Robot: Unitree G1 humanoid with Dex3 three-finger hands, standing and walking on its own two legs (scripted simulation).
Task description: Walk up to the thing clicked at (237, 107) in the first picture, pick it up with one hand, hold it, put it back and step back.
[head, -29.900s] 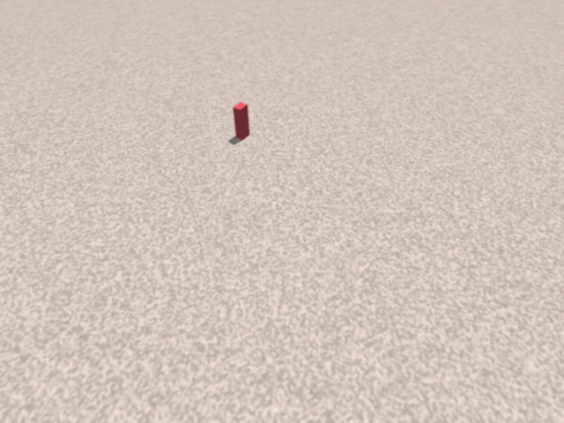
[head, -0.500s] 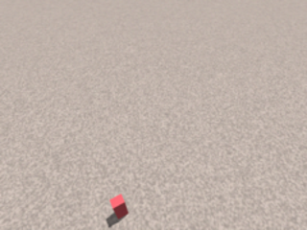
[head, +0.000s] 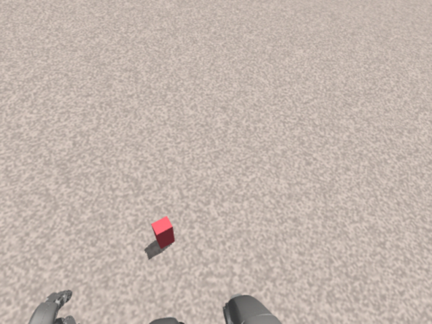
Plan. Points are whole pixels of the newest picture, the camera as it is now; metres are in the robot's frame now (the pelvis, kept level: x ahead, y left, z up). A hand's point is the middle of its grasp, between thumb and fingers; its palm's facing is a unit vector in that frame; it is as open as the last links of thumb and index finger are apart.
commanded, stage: step back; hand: left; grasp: from the side
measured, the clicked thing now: (163, 233) +0.48 +0.15 -0.67
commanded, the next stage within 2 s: none
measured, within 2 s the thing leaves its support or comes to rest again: neither
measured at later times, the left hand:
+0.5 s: hand out of the picture +0.00 +0.25 -0.14, palm faces -0.04 -0.91 -0.40, open 7.4 cm
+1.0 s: hand out of the picture -0.19 +0.24 -0.16, palm faces -0.07 -0.91 -0.41, open 7.4 cm
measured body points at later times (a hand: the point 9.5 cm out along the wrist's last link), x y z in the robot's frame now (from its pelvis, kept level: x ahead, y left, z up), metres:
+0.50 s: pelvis -0.12 -0.01 +0.00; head -0.06 -0.02 +0.44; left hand +0.00 +0.29 -0.11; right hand -0.03 -0.34 -0.12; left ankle -0.15 +0.11 -0.68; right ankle -0.08 -0.13 -0.73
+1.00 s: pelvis -0.28 -0.03 -0.02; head -0.23 -0.04 +0.43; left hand -0.18 +0.28 -0.13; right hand -0.16 -0.36 -0.13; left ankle -0.17 +0.10 -0.72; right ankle -0.30 -0.17 -0.73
